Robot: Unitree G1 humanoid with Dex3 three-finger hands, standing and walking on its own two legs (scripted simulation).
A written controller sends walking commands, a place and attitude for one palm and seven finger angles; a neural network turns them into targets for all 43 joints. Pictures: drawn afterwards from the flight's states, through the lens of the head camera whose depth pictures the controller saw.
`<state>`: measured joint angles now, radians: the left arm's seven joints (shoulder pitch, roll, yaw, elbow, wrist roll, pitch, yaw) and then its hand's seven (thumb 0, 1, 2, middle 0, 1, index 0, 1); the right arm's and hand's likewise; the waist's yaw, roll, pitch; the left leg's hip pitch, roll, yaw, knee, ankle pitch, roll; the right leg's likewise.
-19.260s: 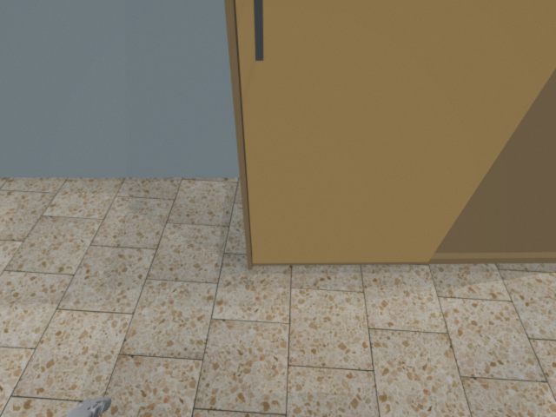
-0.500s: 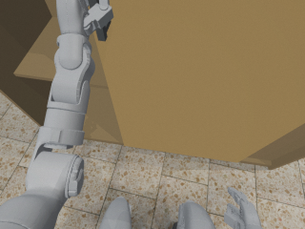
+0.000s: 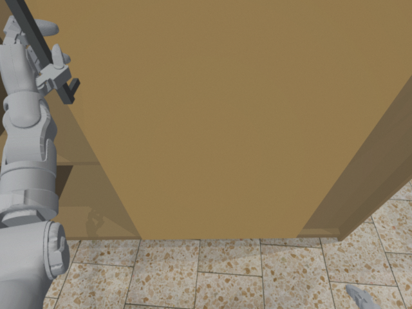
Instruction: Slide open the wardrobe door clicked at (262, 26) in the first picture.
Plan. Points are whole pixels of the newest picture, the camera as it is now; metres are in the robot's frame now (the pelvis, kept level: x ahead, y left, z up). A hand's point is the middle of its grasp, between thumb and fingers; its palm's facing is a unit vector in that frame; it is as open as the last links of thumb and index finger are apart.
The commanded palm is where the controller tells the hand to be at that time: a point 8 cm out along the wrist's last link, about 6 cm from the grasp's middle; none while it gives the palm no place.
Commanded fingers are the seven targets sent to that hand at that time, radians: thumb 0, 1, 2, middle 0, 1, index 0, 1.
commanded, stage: stop walking and hold the door there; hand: left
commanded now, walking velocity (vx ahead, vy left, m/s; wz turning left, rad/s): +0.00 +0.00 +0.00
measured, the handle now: (47, 44) +0.47 +0.29 +0.27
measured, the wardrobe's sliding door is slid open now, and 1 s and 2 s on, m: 0.49 0.49 0.49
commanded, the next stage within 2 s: none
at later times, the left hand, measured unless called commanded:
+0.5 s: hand (61, 69) +0.43 +0.26 +0.25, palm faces +0.42 -0.89 -0.18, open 5.8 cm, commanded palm +0.40 +0.30 +0.22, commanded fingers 0.00 0.90 0.90 -0.45 -1.40 -0.45 -1.40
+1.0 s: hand (60, 70) +0.43 +0.26 +0.25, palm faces +0.40 -0.90 -0.20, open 5.8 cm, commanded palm +0.40 +0.31 +0.22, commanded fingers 0.00 0.90 0.90 -0.45 -1.40 -0.45 -1.40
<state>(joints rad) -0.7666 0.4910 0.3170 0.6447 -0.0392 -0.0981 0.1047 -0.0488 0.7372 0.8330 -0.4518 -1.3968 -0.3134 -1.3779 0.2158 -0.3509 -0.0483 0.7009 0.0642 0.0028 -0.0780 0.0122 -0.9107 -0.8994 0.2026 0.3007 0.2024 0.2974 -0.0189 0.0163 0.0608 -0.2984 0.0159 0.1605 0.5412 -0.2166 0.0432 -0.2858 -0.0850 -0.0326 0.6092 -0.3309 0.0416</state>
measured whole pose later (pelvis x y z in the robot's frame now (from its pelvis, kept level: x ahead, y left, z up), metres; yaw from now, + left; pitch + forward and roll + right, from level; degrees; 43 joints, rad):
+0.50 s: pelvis -0.02 -0.01 +0.00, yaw -5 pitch +0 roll -1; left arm -0.78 0.61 0.38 0.83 -0.02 -0.13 0.07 -0.05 0.73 0.80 -0.45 -1.40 -0.31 -1.37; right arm 0.28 -0.31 0.02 0.71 0.06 0.00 -0.11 0.01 -0.91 -0.90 0.21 0.30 0.21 0.30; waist -0.05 0.02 0.02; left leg -0.32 0.05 0.12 0.52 -0.20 0.02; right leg -0.26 -0.01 -0.04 0.51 -0.25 0.01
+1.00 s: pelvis -0.03 +0.00 +0.00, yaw -6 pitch +0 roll -1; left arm -0.78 0.63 0.39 0.87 -0.01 -0.17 0.06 -0.06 0.72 0.81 -0.45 -1.40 -0.30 -1.35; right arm 0.30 -0.31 0.02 0.71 0.06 0.01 -0.11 0.01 -0.91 -0.90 0.21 0.30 0.21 0.30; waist -0.07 0.04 0.02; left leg -0.35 0.06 0.12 0.56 -0.21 0.02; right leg -0.28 0.00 -0.04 0.50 -0.23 0.01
